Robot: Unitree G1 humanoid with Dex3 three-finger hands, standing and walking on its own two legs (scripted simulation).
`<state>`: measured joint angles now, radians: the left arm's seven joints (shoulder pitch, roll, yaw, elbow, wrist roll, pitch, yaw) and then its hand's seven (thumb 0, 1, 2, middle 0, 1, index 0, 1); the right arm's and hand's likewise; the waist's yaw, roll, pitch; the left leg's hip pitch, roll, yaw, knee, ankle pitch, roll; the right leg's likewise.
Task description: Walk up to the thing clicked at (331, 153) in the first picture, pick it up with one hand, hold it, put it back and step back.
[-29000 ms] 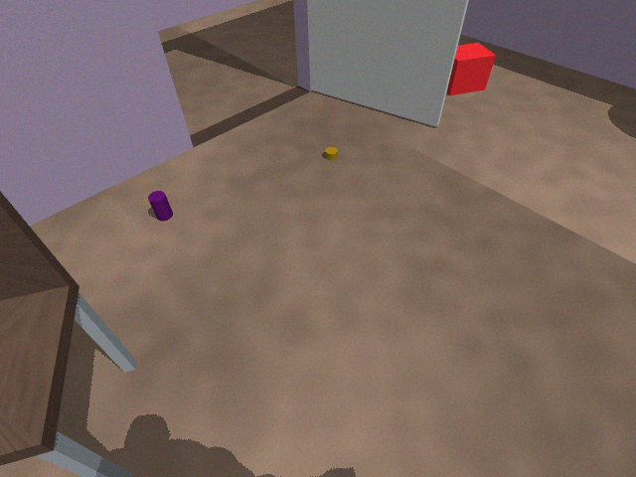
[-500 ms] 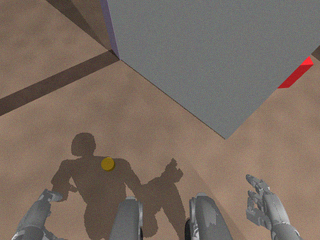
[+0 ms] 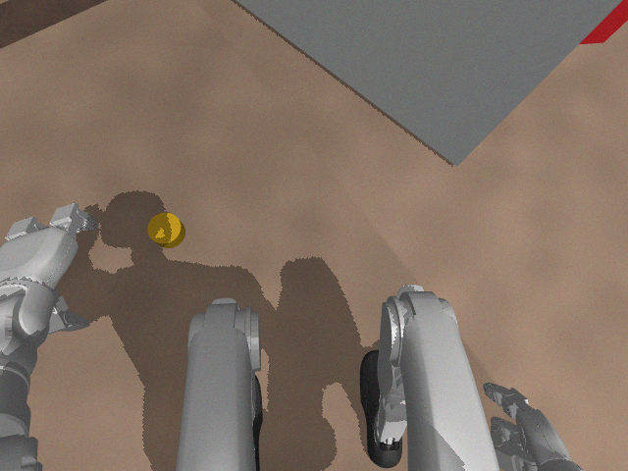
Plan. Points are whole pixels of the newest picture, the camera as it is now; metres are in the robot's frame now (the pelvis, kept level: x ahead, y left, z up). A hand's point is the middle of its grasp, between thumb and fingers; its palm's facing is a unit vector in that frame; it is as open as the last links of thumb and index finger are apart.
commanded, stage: rise first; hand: left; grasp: from above
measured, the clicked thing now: (167, 230) +0.50 +0.29 -0.39
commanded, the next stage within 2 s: approach in 1.24 s
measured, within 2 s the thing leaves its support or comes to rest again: neither
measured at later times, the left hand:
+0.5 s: hand (91, 252) +0.41 +0.35 -0.22, palm faces -0.47 -0.05 -0.88, open 14.0 cm
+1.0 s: hand (108, 245) +0.43 +0.34 -0.26, palm faces -0.47 -0.06 -0.88, open 14.1 cm
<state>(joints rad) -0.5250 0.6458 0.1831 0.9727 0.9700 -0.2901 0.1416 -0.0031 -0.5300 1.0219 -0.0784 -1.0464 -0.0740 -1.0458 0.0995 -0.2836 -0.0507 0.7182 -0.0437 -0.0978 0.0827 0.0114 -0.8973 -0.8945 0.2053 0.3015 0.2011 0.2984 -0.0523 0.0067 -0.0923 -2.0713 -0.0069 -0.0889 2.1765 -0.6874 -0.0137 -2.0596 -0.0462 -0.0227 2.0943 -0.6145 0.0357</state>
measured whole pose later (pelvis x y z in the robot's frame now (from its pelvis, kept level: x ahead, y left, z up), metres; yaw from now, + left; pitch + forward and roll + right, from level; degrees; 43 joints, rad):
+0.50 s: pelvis +0.00 +0.01 -0.06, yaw -2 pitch +33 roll -8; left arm -0.79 0.80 0.19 1.34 1.32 -0.39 0.37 0.00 -0.50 1.00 -0.08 -1.02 -0.08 -1.00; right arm 0.11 -0.28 -0.02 0.77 -0.14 -0.01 0.14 0.01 -0.91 -0.90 0.21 0.30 0.20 0.30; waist -0.16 -0.02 -0.07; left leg -2.26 -0.03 -0.11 2.38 -0.70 0.00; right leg -2.21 -0.05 -0.03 2.26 -0.63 0.06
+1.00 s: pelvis +0.01 +0.01 -0.08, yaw -3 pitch +34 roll -8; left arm -0.85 0.83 0.21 1.43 1.35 -0.39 0.43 0.00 -0.52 1.00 -0.08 -1.03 -0.09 -1.02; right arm 0.09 -0.28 0.01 0.77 -0.19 -0.01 0.16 0.00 -0.91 -0.90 0.21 0.30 0.20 0.30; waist -0.18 -0.03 -0.03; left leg -2.32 -0.03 -0.13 2.45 -0.74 0.00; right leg -2.27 -0.04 -0.03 2.33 -0.66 0.06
